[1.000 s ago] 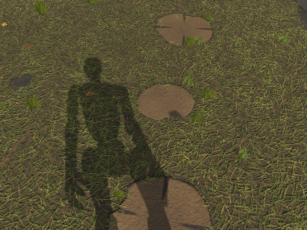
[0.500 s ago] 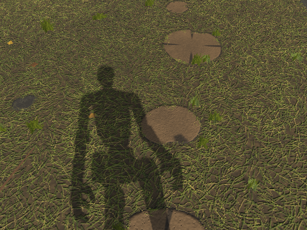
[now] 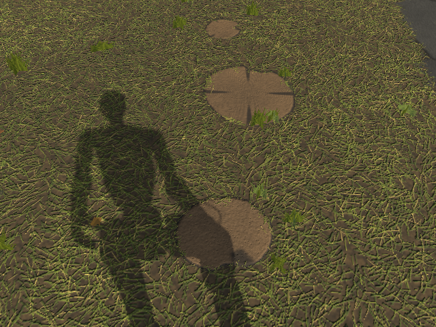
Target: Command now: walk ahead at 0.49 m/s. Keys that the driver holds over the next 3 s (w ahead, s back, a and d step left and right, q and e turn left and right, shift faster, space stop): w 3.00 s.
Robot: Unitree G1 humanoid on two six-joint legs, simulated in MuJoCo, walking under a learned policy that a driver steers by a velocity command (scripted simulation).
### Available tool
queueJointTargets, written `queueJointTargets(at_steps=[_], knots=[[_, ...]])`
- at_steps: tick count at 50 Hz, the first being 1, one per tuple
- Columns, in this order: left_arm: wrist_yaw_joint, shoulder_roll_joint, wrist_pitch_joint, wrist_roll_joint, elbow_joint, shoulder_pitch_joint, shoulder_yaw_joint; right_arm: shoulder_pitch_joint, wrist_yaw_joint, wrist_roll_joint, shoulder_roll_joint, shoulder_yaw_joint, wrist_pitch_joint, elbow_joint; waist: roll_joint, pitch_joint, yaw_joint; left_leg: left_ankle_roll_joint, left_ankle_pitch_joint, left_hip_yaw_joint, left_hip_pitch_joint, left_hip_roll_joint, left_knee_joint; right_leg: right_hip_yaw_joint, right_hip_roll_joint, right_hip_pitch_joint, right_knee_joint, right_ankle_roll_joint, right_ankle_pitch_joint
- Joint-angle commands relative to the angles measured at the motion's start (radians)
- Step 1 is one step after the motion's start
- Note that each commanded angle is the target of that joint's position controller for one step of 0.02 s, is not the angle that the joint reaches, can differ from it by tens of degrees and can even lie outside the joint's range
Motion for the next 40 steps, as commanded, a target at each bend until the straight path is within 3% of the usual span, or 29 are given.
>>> queueJointTargets(at_steps=[1,6,9,11,13,14,15,16,17,18,19,20,21,22,23,25,28,33,37,40], knots=[[0.007,0.046,0.004,0.013,-0.044,0.034,0.014,-0.038,-0.020,0.001,-0.129,-0.020,-0.018,-0.053,0.077,0.055,0.046,0.170,0.081,-0.208,-0.103,0.279,-0.205,0.001,-0.043,-0.028,-0.137,0.027,0.157],[-0.010,0.028,-0.008,0.000,-0.096,-0.161,0.005,0.065,-0.036,0.020,-0.163,-0.026,-0.002,-0.029,0.079,0.058,-0.025,0.122,0.085,-0.159,0.012,0.269,-0.185,-0.044,0.011,0.007,-0.471,0.037,0.313],[-0.028,0.034,-0.012,-0.008,-0.127,-0.242,0.001,0.113,-0.037,0.026,-0.167,-0.029,0.011,-0.007,0.087,0.080,-0.052,0.118,0.067,-0.171,0.113,0.307,-0.143,-0.045,0.026,-0.004,-0.560,0.030,0.264],[-0.042,0.048,-0.020,-0.010,-0.146,-0.261,0.003,0.122,-0.040,0.026,-0.172,-0.033,0.021,0.001,0.093,0.083,-0.045,0.107,0.082,-0.186,0.176,0.339,-0.100,-0.044,0.036,0.004,-0.604,0.005,0.190],[-0.049,0.076,-0.029,-0.009,-0.140,-0.200,0.015,0.099,-0.042,0.026,-0.187,-0.039,0.032,-0.002,0.114,0.050,0.001,0.087,0.208,-0.187,0.201,0.350,-0.022,-0.067,0.066,0.115,-0.644,-0.024,0.117],[-0.047,0.105,-0.032,-0.007,-0.112,-0.099,0.032,0.076,-0.042,0.023,-0.184,-0.037,0.037,-0.009,0.113,-0.008,0.060,0.067,0.377,-0.155,0.189,0.315,0.097,-0.095,0.100,0.258,-0.667,-0.047,0.105],[-0.041,0.165,-0.034,-0.006,-0.057,0.091,0.061,0.066,-0.041,0.012,-0.153,-0.024,0.039,-0.021,0.086,-0.130,0.136,0.036,0.433,-0.103,0.096,0.253,0.326,-0.067,0.079,0.519,-0.652,-0.087,0.127],[-0.035,0.277,-0.031,0.015,-0.028,0.262,0.088,0.136,-0.036,0.001,-0.066,0.005,0.025,-0.049,-0.101,-0.304,0.150,-0.031,0.138,-0.024,-0.258,0.130,0.730,0.292,-0.177,0.928,-0.658,-0.215,0.095],[-0.040,0.253,-0.024,0.010,-0.012,0.301,0.081,0.181,-0.029,0.017,-0.020,0.021,-0.002,-0.036,-0.266,-0.398,0.137,-0.053,-0.411,-0.111,-0.509,0.025,0.964,0.668,-0.295,1.082,-0.820,-0.306,-0.030],[-0.041,0.174,-0.027,0.006,-0.023,0.238,0.056,0.105,-0.025,0.040,-0.139,-0.008,-0.021,-0.049,-0.168,-0.284,0.137,-0.029,-0.385,-0.191,-0.605,0.093,1.061,0.595,-0.261,0.989,-0.842,-0.256,-0.069],[-0.039,0.134,-0.025,0.005,-0.047,0.142,0.042,0.020,-0.025,0.051,-0.165,-0.015,-0.028,-0.077,-0.106,-0.176,0.111,-0.016,-0.293,-0.163,-0.616,0.148,1.048,0.436,-0.226,0.845,-0.854,-0.217,-0.003],[-0.044,0.107,-0.024,0.009,-0.060,0.062,0.032,-0.021,-0.031,0.040,-0.153,-0.018,-0.025,-0.084,-0.024,-0.104,0.078,-0.021,-0.210,-0.140,-0.572,0.190,0.986,0.324,-0.182,0.699,-0.892,-0.198,0.087],[-0.048,0.079,-0.026,0.014,-0.064,0.023,0.023,-0.026,-0.037,0.026,-0.144,-0.025,-0.012,-0.084,-0.021,-0.066,0.047,-0.025,-0.158,-0.141,-0.519,0.222,0.919,0.246,-0.141,0.606,-0.927,-0.180,0.135],[-0.052,0.066,-0.027,0.018,-0.057,0.014,0.020,-0.007,-0.037,0.023,-0.120,-0.025,0.003,-0.080,-0.036,-0.050,0.023,-0.030,-0.127,-0.139,-0.466,0.234,0.885,0.199,-0.115,0.546,-0.958,-0.174,0.156],[-0.054,0.068,-0.030,0.018,-0.045,0.028,0.021,0.011,-0.038,0.022,-0.096,-0.023,0.015,-0.073,-0.037,-0.041,0.013,-0.037,-0.111,-0.129,-0.442,0.234,0.865,0.165,-0.100,0.514,-0.978,-0.180,0.195],[-0.048,0.096,-0.033,0.018,-0.021,0.063,0.029,-0.008,-0.042,0.018,-0.088,-0.026,0.029,-0.084,-0.024,-0.013,0.003,-0.052,-0.060,-0.121,-0.475,0.239,0.810,0.112,-0.094,0.499,-1.003,-0.192,0.278],[-0.030,0.113,-0.024,0.016,0.004,0.115,0.033,-0.125,-0.042,0.010,-0.087,-0.031,0.030,-0.124,-0.010,0.018,0.026,-0.072,0.071,-0.117,-0.565,0.241,0.651,0.070,-0.091,0.536,-1.021,-0.187,0.323],[-0.014,0.130,-0.014,0.005,0.036,0.185,0.034,-0.300,-0.028,0.017,-0.065,-0.022,0.020,-0.171,-0.018,0.056,0.078,-0.073,0.242,-0.076,-0.522,0.201,0.377,0.006,-0.066,0.570,-1.041,-0.155,0.252],[-0.009,0.135,0.001,-0.002,0.075,0.243,0.039,-0.400,-0.008,0.025,-0.069,-0.018,0.012,-0.211,-0.022,0.094,0.103,-0.053,0.194,-0.076,-0.551,0.186,0.279,0.012,-0.114,0.693,-1.000,-0.151,0.249],[-0.003,0.151,0.015,-0.006,0.083,0.230,0.049,-0.397,0.008,0.027,-0.089,-0.023,0.001,-0.226,-0.034,0.080,0.076,-0.019,0.092,-0.063,-0.493,0.166,0.233,0.015,-0.145,0.758,-0.931,-0.132,0.349]])
Next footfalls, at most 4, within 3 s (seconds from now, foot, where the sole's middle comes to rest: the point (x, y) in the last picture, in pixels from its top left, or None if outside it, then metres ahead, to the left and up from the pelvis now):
0.30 right None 0.34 -0.17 -0.78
0.86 left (197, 286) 0.65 0.07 -0.78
1.44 right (259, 205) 0.97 -0.16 -0.78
2.00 left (193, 148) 1.27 0.09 -0.78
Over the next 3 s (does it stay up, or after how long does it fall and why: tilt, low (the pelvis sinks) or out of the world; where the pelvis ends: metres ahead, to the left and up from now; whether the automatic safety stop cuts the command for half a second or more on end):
stays up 1.63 -0.05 0.00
